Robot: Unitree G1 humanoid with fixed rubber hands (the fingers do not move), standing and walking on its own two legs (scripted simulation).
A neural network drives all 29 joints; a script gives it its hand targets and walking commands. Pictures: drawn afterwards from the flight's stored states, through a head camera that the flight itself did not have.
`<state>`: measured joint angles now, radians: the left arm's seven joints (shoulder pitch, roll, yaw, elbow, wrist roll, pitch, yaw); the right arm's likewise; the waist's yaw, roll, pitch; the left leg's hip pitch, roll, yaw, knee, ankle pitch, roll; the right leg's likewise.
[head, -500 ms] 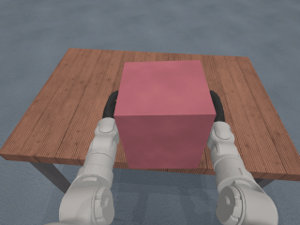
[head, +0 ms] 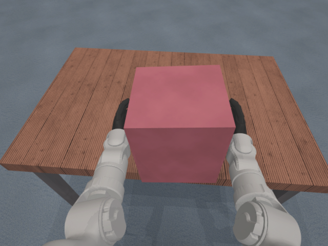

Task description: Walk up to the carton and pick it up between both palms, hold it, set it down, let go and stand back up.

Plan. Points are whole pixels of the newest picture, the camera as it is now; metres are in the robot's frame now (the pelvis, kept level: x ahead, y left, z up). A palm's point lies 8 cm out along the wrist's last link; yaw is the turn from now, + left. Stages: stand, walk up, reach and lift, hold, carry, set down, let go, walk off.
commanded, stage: set down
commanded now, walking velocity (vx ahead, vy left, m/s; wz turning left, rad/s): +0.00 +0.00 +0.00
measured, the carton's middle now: (177, 127) +0.41 +0.01 +0.05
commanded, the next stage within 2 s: none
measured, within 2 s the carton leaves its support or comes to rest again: neither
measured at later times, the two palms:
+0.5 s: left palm (122, 125) +0.41 +0.15 +0.06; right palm (237, 132) +0.40 -0.15 +0.06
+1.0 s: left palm (123, 124) +0.41 +0.15 +0.05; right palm (237, 132) +0.40 -0.15 +0.06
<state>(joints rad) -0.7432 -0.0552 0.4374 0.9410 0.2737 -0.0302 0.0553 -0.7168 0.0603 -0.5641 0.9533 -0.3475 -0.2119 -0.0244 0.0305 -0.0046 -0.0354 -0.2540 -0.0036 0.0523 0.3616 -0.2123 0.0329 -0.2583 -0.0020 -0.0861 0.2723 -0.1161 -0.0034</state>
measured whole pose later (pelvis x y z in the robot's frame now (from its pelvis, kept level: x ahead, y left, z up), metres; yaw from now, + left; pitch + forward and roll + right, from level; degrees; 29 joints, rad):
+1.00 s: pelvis -0.01 +0.00 +0.00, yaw -2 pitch +9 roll -1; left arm -0.82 -0.01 0.50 1.02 0.34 -0.15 0.05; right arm -0.77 0.04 -0.56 0.98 -0.34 -0.23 0.01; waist 0.02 -0.01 -0.02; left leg -0.32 0.00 0.09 0.36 -0.20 0.04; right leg -0.34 0.00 -0.05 0.28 -0.09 0.00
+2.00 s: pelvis -0.05 -0.02 -0.01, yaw +1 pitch +11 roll +0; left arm -0.98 0.34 0.00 0.91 -0.27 0.29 0.08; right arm -0.93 -0.24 -0.10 0.89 0.26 0.24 -0.10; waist 0.01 -0.03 -0.11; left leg -0.47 0.01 0.04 0.46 -0.18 0.01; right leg -0.48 0.00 -0.10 0.40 -0.10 -0.04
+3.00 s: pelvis -0.02 -0.01 +0.00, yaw +0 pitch +1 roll +0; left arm -0.22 0.28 0.05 0.35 -0.22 0.21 0.02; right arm -0.17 -0.20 -0.05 0.32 0.26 0.13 -0.06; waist 0.02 -0.02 -0.01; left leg -0.19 0.00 0.06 0.39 -0.21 0.02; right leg -0.22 0.00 -0.08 0.35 -0.14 -0.03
